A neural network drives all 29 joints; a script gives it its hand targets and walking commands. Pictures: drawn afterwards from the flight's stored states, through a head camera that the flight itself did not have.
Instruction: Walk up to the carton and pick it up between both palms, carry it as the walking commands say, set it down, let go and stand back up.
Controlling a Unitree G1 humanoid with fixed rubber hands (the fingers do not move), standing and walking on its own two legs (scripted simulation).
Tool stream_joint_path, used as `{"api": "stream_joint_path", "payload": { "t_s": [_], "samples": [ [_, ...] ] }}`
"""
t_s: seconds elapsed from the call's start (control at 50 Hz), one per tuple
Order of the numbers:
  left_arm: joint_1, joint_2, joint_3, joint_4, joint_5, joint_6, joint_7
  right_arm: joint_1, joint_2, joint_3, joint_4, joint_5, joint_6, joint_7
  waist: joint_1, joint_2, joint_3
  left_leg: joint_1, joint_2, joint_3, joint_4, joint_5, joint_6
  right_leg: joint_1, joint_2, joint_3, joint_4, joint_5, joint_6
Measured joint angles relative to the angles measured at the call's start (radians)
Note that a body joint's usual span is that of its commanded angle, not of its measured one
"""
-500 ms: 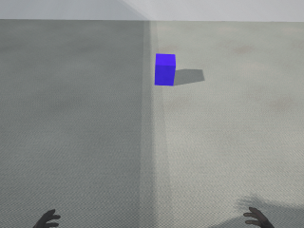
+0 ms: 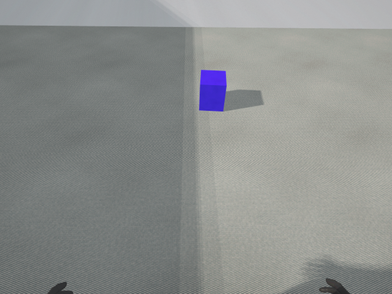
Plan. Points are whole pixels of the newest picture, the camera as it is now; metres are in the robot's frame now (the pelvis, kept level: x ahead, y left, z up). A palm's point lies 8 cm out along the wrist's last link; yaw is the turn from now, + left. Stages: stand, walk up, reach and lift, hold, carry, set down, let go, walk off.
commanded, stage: stand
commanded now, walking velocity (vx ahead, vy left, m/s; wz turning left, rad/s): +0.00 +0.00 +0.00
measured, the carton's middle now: (212, 90) +1.67 -0.17 -0.66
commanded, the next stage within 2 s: walk up in 0.38 s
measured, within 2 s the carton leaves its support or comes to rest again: neither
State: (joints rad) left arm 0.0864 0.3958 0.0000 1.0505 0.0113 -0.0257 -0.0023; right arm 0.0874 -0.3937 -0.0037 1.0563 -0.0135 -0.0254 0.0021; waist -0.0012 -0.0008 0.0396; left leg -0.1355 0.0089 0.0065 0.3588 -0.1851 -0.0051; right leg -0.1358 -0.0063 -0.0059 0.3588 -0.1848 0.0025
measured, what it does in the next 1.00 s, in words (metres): walks ahead: right foot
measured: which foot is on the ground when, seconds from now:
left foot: down 0.00-0.84, up 0.86-1.00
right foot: down 0.00-0.62, up 0.64-0.82, down 0.84-1.00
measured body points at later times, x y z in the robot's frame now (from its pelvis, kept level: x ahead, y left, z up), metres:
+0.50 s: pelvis +0.01 +0.00 +0.00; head +0.01 +0.00 +0.45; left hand +0.12 +0.32 -0.11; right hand +0.11 -0.32 -0.11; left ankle +0.01 +0.12 -0.75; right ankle +0.01 -0.12 -0.75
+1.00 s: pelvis +0.11 -0.07 -0.01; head +0.10 -0.08 +0.44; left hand +0.21 +0.29 -0.07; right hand +0.21 -0.42 -0.10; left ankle +0.14 +0.08 -0.69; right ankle +0.11 -0.17 -0.75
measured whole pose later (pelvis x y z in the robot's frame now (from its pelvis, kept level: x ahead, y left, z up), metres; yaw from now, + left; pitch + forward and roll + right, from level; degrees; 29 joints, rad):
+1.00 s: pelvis +0.11 -0.07 -0.01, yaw -3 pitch -1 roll -1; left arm 0.31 0.49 0.09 0.83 0.02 -0.10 -0.06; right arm 0.23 -0.52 -0.08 0.83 -0.02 -0.06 0.09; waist 0.02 0.07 -0.01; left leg -0.49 0.08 -0.02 0.99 -0.31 0.01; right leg -0.22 0.00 -0.09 0.48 -0.25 -0.04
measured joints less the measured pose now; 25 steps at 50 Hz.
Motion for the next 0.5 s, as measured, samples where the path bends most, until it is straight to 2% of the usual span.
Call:
{"api": "stream_joint_path", "payload": {
  "t_s": [0.5],
  "samples": [
    [-0.004, 0.002, 0.002, 0.008, -0.002, 0.005, 0.003, -0.005, -0.002, -0.002, 0.009, 0.001, 0.005, -0.003, 0.0, 0.0, 0.0, 0.016, 0.0, -0.001, -0.022, 0.002, -0.001, 0.016, 0.0, -0.001, -0.022, 0.002, 0.0]
  ]
}}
